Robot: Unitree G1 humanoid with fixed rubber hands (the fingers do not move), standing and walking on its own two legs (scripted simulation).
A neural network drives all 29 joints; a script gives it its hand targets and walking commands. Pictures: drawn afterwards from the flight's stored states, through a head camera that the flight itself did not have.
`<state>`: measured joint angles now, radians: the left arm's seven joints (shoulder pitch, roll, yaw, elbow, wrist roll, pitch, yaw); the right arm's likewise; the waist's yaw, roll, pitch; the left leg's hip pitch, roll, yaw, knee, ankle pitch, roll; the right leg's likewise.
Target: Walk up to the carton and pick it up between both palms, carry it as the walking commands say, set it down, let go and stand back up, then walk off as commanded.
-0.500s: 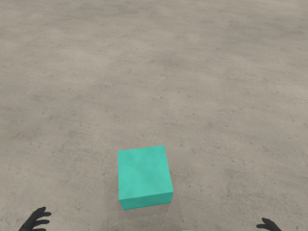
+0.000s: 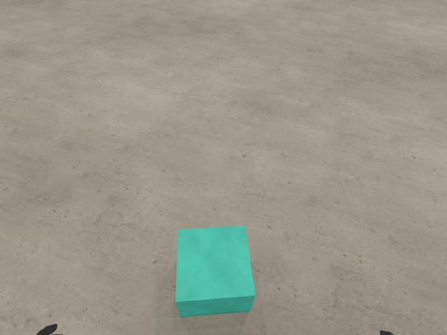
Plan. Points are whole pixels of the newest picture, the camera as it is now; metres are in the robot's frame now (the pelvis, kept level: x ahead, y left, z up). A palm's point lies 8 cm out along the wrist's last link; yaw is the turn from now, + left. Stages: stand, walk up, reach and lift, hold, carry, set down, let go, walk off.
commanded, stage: walk up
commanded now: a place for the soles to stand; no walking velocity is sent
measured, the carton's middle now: (213, 270) +0.49 +0.03 -0.67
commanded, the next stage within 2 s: none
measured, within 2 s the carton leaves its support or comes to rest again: neither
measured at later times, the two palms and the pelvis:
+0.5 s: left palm out of the picture +0.11 +0.35 -0.10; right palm (389, 329) +0.16 -0.31 -0.10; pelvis +0.03 +0.01 -0.01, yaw +4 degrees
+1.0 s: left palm out of the picture +0.08 +0.35 -0.10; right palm (380, 314) +0.18 -0.30 -0.10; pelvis +0.03 +0.01 -0.01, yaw +8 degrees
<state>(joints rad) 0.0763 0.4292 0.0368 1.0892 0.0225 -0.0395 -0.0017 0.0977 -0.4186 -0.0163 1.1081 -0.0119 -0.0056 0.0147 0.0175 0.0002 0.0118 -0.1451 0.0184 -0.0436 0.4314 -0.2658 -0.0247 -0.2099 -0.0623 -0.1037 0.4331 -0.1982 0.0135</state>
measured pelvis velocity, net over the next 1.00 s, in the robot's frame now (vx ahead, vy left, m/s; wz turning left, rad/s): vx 0.03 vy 0.01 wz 0.13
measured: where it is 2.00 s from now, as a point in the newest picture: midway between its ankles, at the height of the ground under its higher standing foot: outside the picture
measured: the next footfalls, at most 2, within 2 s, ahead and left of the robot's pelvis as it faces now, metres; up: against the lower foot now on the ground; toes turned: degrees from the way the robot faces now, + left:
none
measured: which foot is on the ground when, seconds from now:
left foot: down 0.00-1.00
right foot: down 0.00-1.00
